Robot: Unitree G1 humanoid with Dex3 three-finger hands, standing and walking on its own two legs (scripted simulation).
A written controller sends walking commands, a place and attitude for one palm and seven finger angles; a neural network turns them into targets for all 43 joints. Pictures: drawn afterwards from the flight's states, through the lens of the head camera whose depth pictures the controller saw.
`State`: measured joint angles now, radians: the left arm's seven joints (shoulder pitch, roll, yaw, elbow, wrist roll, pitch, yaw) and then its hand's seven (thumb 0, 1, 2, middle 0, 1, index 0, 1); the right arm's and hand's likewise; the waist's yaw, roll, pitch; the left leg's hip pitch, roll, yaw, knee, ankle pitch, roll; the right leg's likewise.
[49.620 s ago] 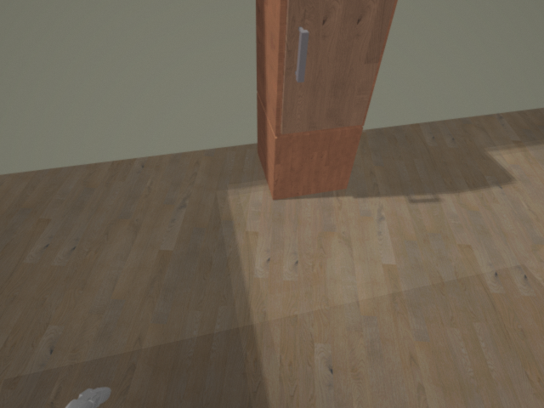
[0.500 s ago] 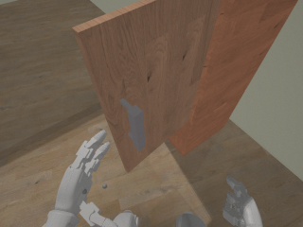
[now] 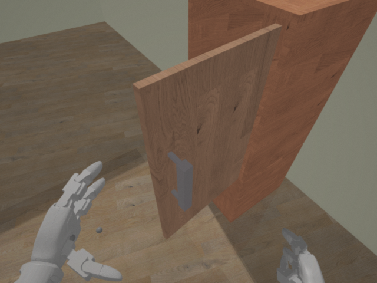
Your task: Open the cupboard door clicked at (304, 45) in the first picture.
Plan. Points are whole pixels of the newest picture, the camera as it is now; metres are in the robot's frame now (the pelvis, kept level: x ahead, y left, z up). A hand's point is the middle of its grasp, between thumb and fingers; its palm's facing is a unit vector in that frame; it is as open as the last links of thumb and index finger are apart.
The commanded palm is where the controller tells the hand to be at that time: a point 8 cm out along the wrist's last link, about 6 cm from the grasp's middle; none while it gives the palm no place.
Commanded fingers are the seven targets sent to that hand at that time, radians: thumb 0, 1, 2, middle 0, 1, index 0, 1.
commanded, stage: draw the hand back to the body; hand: left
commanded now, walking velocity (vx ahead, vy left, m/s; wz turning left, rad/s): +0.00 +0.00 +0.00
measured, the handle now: (179, 182) +0.33 +0.06 +0.03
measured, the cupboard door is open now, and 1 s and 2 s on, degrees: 97 97 97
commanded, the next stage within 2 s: step back with the hand held close in 1.02 s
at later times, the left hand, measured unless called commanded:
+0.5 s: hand (35, 189) +0.21 +0.26 +0.18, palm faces +0.38 -0.83 -0.41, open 10.8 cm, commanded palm +0.16 +0.30 +0.20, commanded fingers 0.00 0.69 0.81 -0.19 -0.30 -0.19 -0.30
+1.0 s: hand (25, 188) +0.20 +0.25 +0.20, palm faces +0.44 -0.80 -0.40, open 7.5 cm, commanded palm +0.15 +0.29 +0.21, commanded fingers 0.00 0.90 0.90 -0.20 -0.30 -0.20 -0.30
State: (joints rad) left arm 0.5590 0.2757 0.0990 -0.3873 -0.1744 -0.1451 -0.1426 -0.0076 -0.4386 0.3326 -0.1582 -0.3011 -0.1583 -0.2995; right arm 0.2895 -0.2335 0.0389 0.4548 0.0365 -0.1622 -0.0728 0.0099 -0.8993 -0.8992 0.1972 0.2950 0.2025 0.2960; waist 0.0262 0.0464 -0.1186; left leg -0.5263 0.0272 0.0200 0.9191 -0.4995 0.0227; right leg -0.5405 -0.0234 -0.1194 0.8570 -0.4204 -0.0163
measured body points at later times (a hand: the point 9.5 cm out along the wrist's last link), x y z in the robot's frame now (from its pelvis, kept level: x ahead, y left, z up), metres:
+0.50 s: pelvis +0.02 +0.02 +0.04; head +0.01 +0.00 +0.49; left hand +0.19 +0.30 +0.20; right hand +0.21 -0.20 -0.04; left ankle -0.02 +0.10 -0.69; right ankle +0.01 -0.11 -0.69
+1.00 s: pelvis +0.01 -0.01 +0.05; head -0.01 -0.02 +0.50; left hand +0.17 +0.29 +0.22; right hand +0.19 -0.23 -0.04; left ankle -0.02 +0.10 -0.69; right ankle +0.01 -0.11 -0.69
